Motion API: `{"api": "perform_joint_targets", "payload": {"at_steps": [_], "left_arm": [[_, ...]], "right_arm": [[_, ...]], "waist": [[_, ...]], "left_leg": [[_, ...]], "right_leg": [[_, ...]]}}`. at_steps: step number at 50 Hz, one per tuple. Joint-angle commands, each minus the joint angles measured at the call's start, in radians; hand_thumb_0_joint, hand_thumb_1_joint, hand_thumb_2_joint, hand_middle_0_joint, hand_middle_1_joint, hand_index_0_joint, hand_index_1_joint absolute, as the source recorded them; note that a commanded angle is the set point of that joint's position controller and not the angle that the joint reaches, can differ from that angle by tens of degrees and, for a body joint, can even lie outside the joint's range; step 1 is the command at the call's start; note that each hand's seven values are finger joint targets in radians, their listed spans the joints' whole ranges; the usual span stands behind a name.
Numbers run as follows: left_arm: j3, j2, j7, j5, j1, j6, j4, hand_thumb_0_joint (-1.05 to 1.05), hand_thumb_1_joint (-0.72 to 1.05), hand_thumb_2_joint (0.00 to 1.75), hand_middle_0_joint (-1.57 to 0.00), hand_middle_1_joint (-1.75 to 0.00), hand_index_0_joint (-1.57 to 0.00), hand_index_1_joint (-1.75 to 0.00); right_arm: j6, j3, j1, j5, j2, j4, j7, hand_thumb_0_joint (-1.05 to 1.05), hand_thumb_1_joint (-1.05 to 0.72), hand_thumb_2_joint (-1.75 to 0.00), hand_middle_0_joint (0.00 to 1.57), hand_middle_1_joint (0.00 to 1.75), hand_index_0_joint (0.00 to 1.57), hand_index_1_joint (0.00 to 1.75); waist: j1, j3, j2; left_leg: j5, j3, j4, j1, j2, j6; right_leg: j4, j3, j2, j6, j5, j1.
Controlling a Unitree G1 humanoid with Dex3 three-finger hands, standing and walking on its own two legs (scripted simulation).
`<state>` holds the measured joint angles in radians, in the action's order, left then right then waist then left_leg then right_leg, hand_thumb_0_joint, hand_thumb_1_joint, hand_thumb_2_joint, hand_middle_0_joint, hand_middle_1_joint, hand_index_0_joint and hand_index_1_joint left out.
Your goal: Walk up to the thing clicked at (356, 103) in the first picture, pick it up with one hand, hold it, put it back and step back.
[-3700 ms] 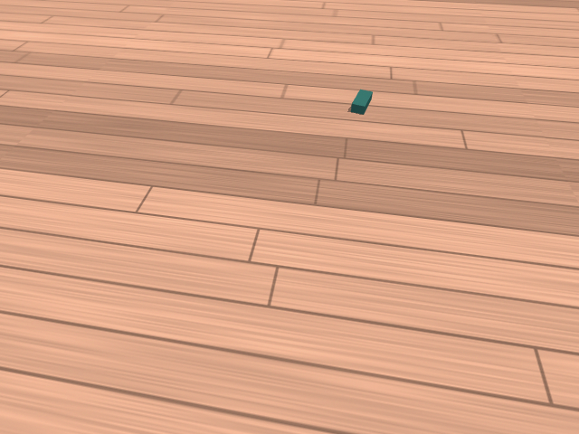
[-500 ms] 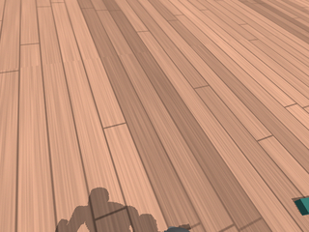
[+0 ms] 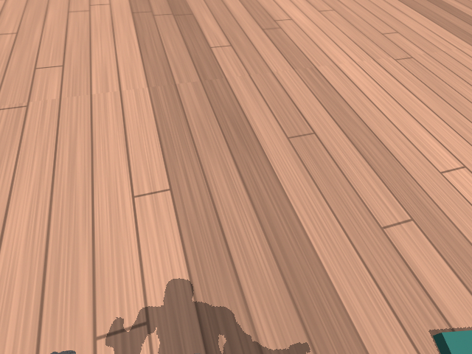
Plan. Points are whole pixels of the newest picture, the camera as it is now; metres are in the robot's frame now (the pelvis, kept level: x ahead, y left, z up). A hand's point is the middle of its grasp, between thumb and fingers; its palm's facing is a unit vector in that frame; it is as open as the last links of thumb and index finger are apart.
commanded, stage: walk up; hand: left
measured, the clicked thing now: (466, 345) +0.34 -0.87 -0.72
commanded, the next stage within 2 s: none
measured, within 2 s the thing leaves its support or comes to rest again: neither
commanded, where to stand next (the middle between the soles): -0.01 -1.07 m, yaw +7 degrees
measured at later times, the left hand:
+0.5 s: hand out of the picture +0.13 +0.03 -0.15, palm faces -0.10 -0.93 -0.35, open 7.4 cm
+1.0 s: hand out of the picture +0.14 -0.16 -0.16, palm faces -0.11 -0.92 -0.37, open 7.4 cm
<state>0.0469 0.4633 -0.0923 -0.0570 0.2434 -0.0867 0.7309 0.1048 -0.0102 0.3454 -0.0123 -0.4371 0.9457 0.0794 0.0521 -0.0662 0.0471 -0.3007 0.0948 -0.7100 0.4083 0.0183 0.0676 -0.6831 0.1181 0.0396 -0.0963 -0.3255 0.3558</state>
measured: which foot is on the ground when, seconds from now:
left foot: up 0.00-0.00, down 0.02-0.36, up 0.38-0.62, down 0.64-1.00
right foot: down 0.00-0.02, up 0.04-0.34, down 0.36-0.64, up 0.66-0.98, down 1.00-1.00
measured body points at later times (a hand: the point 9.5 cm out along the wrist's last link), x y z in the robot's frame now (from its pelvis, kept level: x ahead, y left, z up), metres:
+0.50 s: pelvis +0.02 -0.24 -0.01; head +0.06 -0.23 +0.43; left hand +0.13 +0.08 -0.12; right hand +0.05 -0.63 -0.09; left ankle +0.05 -0.09 -0.67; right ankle +0.07 -0.37 -0.72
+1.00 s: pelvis +0.02 -0.46 -0.03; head +0.06 -0.43 +0.42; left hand +0.15 -0.12 -0.14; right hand +0.03 -0.85 -0.07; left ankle +0.07 -0.22 -0.71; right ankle +0.07 -0.64 -0.72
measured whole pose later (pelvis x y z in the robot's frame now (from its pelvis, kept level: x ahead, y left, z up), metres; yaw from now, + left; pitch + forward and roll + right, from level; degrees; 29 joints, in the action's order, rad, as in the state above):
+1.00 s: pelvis +0.02 -0.46 -0.03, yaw -1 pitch -1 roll +0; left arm 0.11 0.54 -0.11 -0.05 0.20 -0.11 0.72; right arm 0.08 -0.06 0.39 0.03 -0.54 0.86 0.09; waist -0.01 -0.11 0.09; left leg -0.38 -0.06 -0.86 0.48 -0.23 -0.01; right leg -0.87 -0.08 -0.06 0.02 -0.40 0.48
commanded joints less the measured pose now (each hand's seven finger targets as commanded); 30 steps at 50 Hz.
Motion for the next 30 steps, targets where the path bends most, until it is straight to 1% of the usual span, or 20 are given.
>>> {"api": "perform_joint_targets", "payload": {"at_steps": [1, 2, 3, 5, 6, 12, 14, 15, 16, 17, 18, 19, 20, 21, 22, 23, 25, 27, 29, 30], "left_arm": [[0.032, 0.136, 0.016, 0.005, -0.047, 0.009, -0.142, 0.00, 0.90, 0.90, -0.20, -0.30, -0.20, -0.30], [0.060, 0.223, 0.024, -0.001, -0.052, 0.001, -0.124, 0.00, 0.90, 0.90, -0.20, -0.30, -0.20, -0.30], [0.070, 0.253, 0.022, -0.001, -0.067, 0.001, -0.116, 0.00, 0.90, 0.90, -0.20, -0.30, -0.20, -0.30], [0.088, 0.248, 0.012, 0.010, -0.049, 0.009, -0.097, 0.00, 0.90, 0.90, -0.20, -0.30, -0.20, -0.30], [0.096, 0.252, 0.003, 0.011, -0.023, 0.008, -0.088, 0.00, 0.90, 0.90, -0.20, -0.30, -0.20, -0.30], [0.097, 0.218, -0.023, 0.011, -0.121, 0.003, -0.135, 0.00, 0.90, 0.90, -0.20, -0.30, -0.20, -0.30], [0.099, 0.212, -0.025, 0.017, -0.082, 0.006, -0.121, 0.00, 0.90, 0.90, -0.20, -0.30, -0.20, -0.30], [0.104, 0.210, -0.023, 0.019, -0.030, 0.007, -0.101, 0.00, 0.90, 0.90, -0.20, -0.30, -0.20, -0.30], [0.112, 0.200, -0.020, 0.015, 0.052, 0.007, -0.068, 0.00, 0.90, 0.90, -0.20, -0.30, -0.20, -0.30], [0.126, 0.219, -0.010, 0.007, 0.140, 0.012, -0.026, 0.00, 0.90, 0.90, -0.20, -0.30, -0.20, -0.30], [0.144, 0.277, 0.000, -0.013, 0.227, 0.020, -0.015, 0.00, 0.90, 0.90, -0.20, -0.30, -0.20, -0.30], [0.150, 0.389, 0.014, -0.007, 0.110, 0.033, -0.066, 0.00, 0.90, 0.90, -0.20, -0.30, -0.20, -0.30], [0.145, 0.416, 0.024, 0.008, -0.017, 0.040, -0.095, 0.00, 0.90, 0.90, -0.20, -0.30, -0.20, -0.30], [0.132, 0.352, 0.030, 0.020, -0.039, 0.039, -0.098, 0.00, 0.90, 0.90, -0.20, -0.30, -0.20, -0.30], [0.116, 0.312, 0.035, 0.014, -0.055, 0.035, -0.081, 0.00, 0.90, 0.90, -0.20, -0.30, -0.20, -0.30], [0.108, 0.293, 0.037, 0.005, -0.077, 0.033, -0.080, 0.00, 0.90, 0.90, -0.20, -0.30, -0.20, -0.30], [0.092, 0.251, 0.032, 0.005, -0.100, 0.033, -0.092, 0.00, 0.90, 0.90, -0.20, -0.30, -0.20, -0.30], [0.072, 0.224, 0.028, -0.001, -0.098, 0.028, -0.101, 0.00, 0.90, 0.90, -0.20, -0.30, -0.20, -0.30], [0.056, 0.202, 0.024, 0.001, -0.152, 0.016, -0.125, 0.00, 0.90, 0.90, -0.20, -0.30, -0.20, -0.30], [0.039, 0.167, 0.024, 0.004, -0.143, 0.011, -0.138, 0.00, 0.90, 0.90, -0.20, -0.30, -0.20, -0.30]], "right_arm": [[0.004, -0.141, 0.222, 0.044, -0.429, -0.070, 0.065, 0.00, -0.90, -0.90, 0.20, 0.30, 0.20, 0.30], [0.003, -0.141, 0.184, 0.009, -0.450, -0.074, 0.066, 0.00, -0.90, -0.90, 0.20, 0.30, 0.20, 0.30], [0.000, -0.137, 0.132, -0.001, -0.416, -0.078, 0.064, 0.00, -0.90, -0.90, 0.20, 0.30, 0.20, 0.30], [-0.001, -0.118, 0.101, 0.004, -0.351, -0.087, 0.056, 0.00, -0.90, -0.90, 0.20, 0.30, 0.20, 0.30], [0.000, -0.120, 0.092, 0.007, -0.363, -0.095, 0.046, 0.00, -0.90, -0.90, 0.20, 0.30, 0.20, 0.30], [0.000, -0.145, 0.116, 0.039, -0.423, -0.099, 0.032, 0.00, -0.90, -0.90, 0.20, 0.30, 0.20, 0.30], [-0.005, -0.147, 0.064, 0.041, -0.438, -0.107, 0.031, 0.00, -0.90, -0.90, 0.20, 0.30, 0.20, 0.30], [-0.010, -0.144, 0.032, 0.041, -0.442, -0.108, 0.029, 0.00, -0.90, -0.90, 0.20, 0.30, 0.20, 0.30], [-0.018, -0.139, -0.015, 0.037, -0.431, -0.107, 0.030, 0.00, -0.90, -0.90, 0.20, 0.30, 0.20, 0.30], [-0.028, -0.118, -0.007, 0.044, -0.373, -0.098, 0.031, 0.00, -0.90, -0.90, 0.20, 0.30, 0.20, 0.30], [-0.039, -0.088, 0.009, 0.036, -0.285, -0.101, 0.034, 0.00, -0.90, -0.90, 0.20, 0.30, 0.20, 0.30], [-0.044, -0.079, -0.016, 0.012, -0.243, -0.131, 0.045, 0.00, -0.90, -0.90, 0.20, 0.30, 0.20, 0.30], [-0.045, -0.099, -0.046, 0.010, -0.289, -0.110, 0.060, 0.00, -0.90, -0.90, 0.20, 0.30, 0.20, 0.30], [-0.045, -0.100, -0.016, 0.001, -0.318, -0.061, 0.053, 0.00, -0.90, -0.90, 0.20, 0.30, 0.20, 0.30], [-0.044, -0.095, 0.035, -0.006, -0.309, -0.011, 0.046, 0.00, -0.90, -0.90, 0.20, 0.30, 0.20, 0.30], [-0.039, -0.093, 0.096, -0.014, -0.310, 0.018, 0.045, 0.00, -0.90, -0.90, 0.20, 0.30, 0.20, 0.30], [-0.031, -0.089, 0.178, -0.010, -0.291, 0.046, 0.035, 0.00, -0.90, -0.90, 0.20, 0.30, 0.20, 0.30], [-0.027, -0.095, 0.181, -0.007, -0.274, 0.028, 0.030, 0.00, -0.90, -0.90, 0.20, 0.30, 0.20, 0.30], [-0.016, -0.097, 0.274, -0.004, -0.257, 0.039, 0.034, 0.00, -0.90, -0.90, 0.20, 0.30, 0.20, 0.30], [-0.011, -0.107, 0.303, 0.012, -0.276, 0.030, 0.041, 0.00, -0.90, -0.90, 0.20, 0.30, 0.20, 0.30]], "waist": [[-0.096, 0.045, -0.128], [-0.100, 0.017, -0.073], [-0.088, -0.002, -0.045], [-0.062, 0.028, -0.055], [-0.059, 0.032, -0.111], [-0.107, 0.019, -0.230], [-0.076, 0.044, -0.267], [-0.044, 0.065, -0.282], [0.018, 0.095, -0.260], [0.063, 0.134, -0.109], [0.135, 0.123, 0.122], [0.083, 0.086, 0.310], [0.029, 0.064, 0.250], [0.006, 0.049, 0.109], [-0.012, 0.060, 0.102], [-0.032, 0.071, 0.167], [-0.053, 0.095, 0.198], [-0.056, 0.070, 0.188], [-0.107, 0.059, 0.141], [-0.125, 0.065, 0.093]], "left_leg": [[-0.008, -0.761, 0.405, -0.360, -0.479, 0.115], [-0.001, -0.793, 0.394, -0.268, -0.555, 0.193], [-0.048, -0.701, 0.381, -0.199, -0.513, 0.236], [-0.060, -0.457, 0.320, -0.151, -0.357, 0.169], [-0.062, -0.397, 0.307, -0.114, -0.342, 0.165], [-0.026, -0.294, 0.229, -0.052, -0.325, 0.181], [-0.011, -0.252, 0.185, 0.017, -0.317, 0.168], [-0.002, -0.207, 0.153, 0.084, -0.299, 0.142], [0.028, -0.140, 0.084, 0.187, -0.271, 0.100], [0.016, -0.050, -0.111, 0.230, -0.183, 0.066], [-0.119, 0.019, -0.385, 0.380, -0.115, 0.028], [-0.358, -0.020, -0.492, 0.470, -0.004, -0.006], [-0.329, -0.123, -0.569, 0.369, -0.063, 0.000], [-0.252, -0.135, -0.547, 0.350, -0.090, -0.008], [-0.206, -0.114, -0.504, 0.335, -0.099, -0.006], [-0.188, -0.083, -0.453, 0.298, -0.105, -0.003], [-0.186, -0.053, -0.323, 0.170, -0.078, -0.001], [-0.147, -0.049, -0.197, 0.013, -0.054, 0.011], [0.056, -0.058, 0.053, -0.177, -0.044, 0.019], [0.090, -0.130, 0.154, -0.279, -0.066, 0.012]], "right_leg": [[-0.354, -0.233, -0.036, 0.058, -0.157, 0.428], [-0.454, -0.301, -0.071, 0.078, -0.207, 0.427], [-0.516, -0.324, -0.088, 0.077, -0.162, 0.400], [-0.484, -0.337, -0.081, 0.082, -0.054, 0.326], [-0.489, -0.308, -0.077, 0.093, -0.026, 0.302], [-0.318, -0.196, -0.122, 0.116, -0.125, 0.279], [-0.232, -0.153, -0.114, 0.108, -0.139, 0.173], [-0.169, -0.114, -0.095, 0.099, -0.096, 0.057], [-0.061, -0.073, -0.074, 0.084, 0.003, -0.118], [0.028, -0.054, -0.021, 0.086, -0.003, -0.220], [0.179, -0.195, -0.094, 0.049, -0.077, -0.274], [0.393, -0.671, -0.332, -0.064, -0.066, -0.136], [0.478, -0.817, -0.377, -0.149, -0.183, -0.033], [0.410, -0.668, -0.321, -0.145, -0.179, -0.059], [0.334, -0.543, -0.272, -0.154, -0.139, -0.081], [0.291, -0.483, -0.248, -0.161, -0.083, -0.092], [0.244, -0.387, -0.217, -0.179, 0.070, -0.093], [0.243, -0.367, -0.233, -0.203, 0.137, 0.002], [0.146, -0.280, -0.185, -0.166, 0.200, 0.095], [0.042, -0.252, -0.153, -0.122, 0.177, 0.173]]}}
